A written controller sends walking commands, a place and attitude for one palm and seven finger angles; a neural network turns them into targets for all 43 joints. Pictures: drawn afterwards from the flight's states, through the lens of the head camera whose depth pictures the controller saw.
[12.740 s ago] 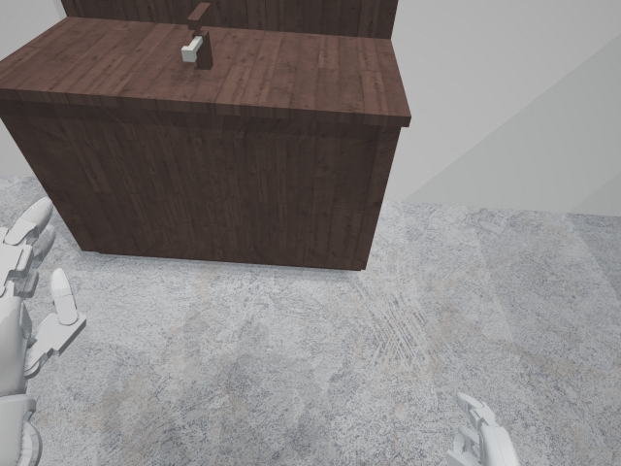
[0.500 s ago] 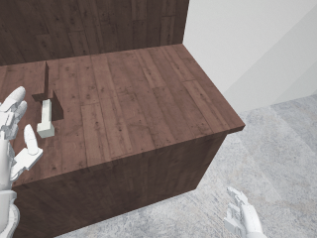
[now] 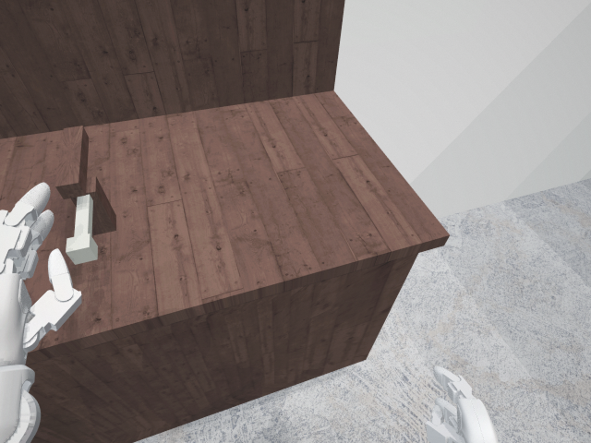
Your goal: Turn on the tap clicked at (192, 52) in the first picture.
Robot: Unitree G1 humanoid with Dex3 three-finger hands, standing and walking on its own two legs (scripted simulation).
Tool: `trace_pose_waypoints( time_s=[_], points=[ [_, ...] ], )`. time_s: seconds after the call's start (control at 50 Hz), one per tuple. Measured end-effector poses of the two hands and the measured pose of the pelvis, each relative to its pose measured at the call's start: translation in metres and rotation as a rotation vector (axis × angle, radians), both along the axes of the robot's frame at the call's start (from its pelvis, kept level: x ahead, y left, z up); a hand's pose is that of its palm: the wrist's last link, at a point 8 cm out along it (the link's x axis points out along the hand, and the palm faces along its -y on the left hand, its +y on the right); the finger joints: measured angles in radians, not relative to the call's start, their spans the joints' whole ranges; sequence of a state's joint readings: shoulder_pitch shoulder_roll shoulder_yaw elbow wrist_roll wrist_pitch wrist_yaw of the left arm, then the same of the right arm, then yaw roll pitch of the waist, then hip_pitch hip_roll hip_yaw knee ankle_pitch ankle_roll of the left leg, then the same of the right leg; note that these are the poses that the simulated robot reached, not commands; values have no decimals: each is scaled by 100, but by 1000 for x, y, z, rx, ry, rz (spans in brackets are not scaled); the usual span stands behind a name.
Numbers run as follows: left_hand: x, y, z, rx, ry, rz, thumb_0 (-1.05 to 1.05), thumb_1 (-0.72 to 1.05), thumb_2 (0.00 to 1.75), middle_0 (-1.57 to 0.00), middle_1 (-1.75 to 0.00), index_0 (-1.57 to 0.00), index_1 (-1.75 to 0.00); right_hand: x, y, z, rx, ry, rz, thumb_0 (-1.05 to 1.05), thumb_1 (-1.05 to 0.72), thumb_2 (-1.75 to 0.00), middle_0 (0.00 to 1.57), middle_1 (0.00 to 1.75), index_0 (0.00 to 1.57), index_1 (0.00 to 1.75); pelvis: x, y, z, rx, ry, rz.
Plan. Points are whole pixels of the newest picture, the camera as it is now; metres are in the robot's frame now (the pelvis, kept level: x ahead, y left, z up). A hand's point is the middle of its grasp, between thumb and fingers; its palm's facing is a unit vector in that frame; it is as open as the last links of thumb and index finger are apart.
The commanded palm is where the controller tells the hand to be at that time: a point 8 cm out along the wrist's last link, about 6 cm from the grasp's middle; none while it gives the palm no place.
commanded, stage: look again from close up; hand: left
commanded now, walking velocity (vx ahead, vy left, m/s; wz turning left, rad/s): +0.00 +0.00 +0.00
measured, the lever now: (82, 249) +0.32 +0.32 +0.08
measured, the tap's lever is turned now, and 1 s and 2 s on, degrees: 0 0 0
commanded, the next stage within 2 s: turn the palm inward beside the body in 0.16 s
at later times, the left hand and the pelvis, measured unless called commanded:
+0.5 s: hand (81, 300) +0.22 +0.25 +0.14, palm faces +0.35 -0.88 -0.32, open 7.4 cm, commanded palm +0.15 +0.28 +0.17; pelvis -0.01 -0.01 -0.01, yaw +0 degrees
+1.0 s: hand (129, 318) +0.21 +0.19 +0.14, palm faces +0.45 -0.85 -0.28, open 7.4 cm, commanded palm +0.14 +0.25 +0.16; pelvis +0.00 -0.06 -0.02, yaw +3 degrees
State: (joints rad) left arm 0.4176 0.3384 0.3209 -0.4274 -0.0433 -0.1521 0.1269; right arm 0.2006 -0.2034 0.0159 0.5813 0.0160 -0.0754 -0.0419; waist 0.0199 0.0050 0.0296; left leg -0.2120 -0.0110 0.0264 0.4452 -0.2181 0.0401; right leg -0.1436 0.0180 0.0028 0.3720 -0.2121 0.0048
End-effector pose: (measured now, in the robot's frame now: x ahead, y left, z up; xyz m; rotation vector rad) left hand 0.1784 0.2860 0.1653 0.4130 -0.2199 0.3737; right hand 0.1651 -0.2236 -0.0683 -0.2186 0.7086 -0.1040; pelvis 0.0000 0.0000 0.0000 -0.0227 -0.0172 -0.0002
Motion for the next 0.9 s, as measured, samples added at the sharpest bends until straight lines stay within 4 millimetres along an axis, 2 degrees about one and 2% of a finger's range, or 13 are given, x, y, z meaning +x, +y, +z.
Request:
trace_pose_waypoints(
  time_s=[0.26,0.3,0.34,0.4,0.46,0.52,0.56,0.62,0.72,0.8,0.9],
  points=[
    [-2,3,3,21,-8,-7,2,89,90,-21,-30,-21,-30,-5,2,-1,-2,17,-5,2,-90,-90,20,30,20,30,-1,2,0,0,1,4],
    [6,10,19,139,-45,-30,2,89,90,-21,-30,-21,-30,-5,7,-2,-41,19,54,2,-90,-90,20,30,20,30,-3,1,-2,2,-1,22],
    [17,24,33,184,-78,2,2,89,90,-21,-30,-22,-30,-4,10,-6,-44,38,129,2,-90,-90,20,30,20,30,-7,-2,-3,8,0,34],
    [21,34,35,27,-82,35,2,89,90,-21,-30,-21,-30,-2,8,-8,-4,25,135,2,-90,-90,20,30,21,30,-8,-5,-5,19,6,12],
    [14,19,10,-96,29,14,2,90,90,-20,-30,-20,-30,2,3,-7,29,-25,111,2,-90,-90,20,30,21,30,-10,-6,-6,17,-5,5],
    [-3,-7,-20,-79,164,-6,2,90,90,-20,-30,-20,-30,6,-4,-5,30,-66,107,2,-90,-90,20,30,21,30,-15,-11,-10,20,-10,10],
    [-17,-22,-31,-64,177,-7,2,90,90,-20,-30,-20,-30,9,-7,-3,17,-86,116,2,-90,-90,20,30,21,30,-19,-16,-13,24,-8,16],
    [-38,-30,-24,-40,67,35,2,90,90,-21,-30,-21,-30,11,-12,-3,-5,-98,140,2,-90,-90,20,30,21,30,-24,-28,-17,25,-3,27],
    [-55,-17,1,-23,-135,185,2,89,90,-21,-30,-22,-30,12,-18,-16,-11,-67,181,2,-90,-90,20,30,20,30,-28,-46,-22,12,-13,66],
    [-46,-13,-2,-71,-39,225,2,90,90,-20,-30,-21,-30,14,-23,-27,5,-48,169,2,-90,-90,20,30,21,30,-27,-54,-23,10,-24,79],
    [-25,-41,-17,-94,123,134,2,90,90,-20,-30,-20,-30,20,-32,-32,36,-75,114,2,-90,-90,20,30,21,30,-19,-57,-21,17,-14,65]
  ],
)
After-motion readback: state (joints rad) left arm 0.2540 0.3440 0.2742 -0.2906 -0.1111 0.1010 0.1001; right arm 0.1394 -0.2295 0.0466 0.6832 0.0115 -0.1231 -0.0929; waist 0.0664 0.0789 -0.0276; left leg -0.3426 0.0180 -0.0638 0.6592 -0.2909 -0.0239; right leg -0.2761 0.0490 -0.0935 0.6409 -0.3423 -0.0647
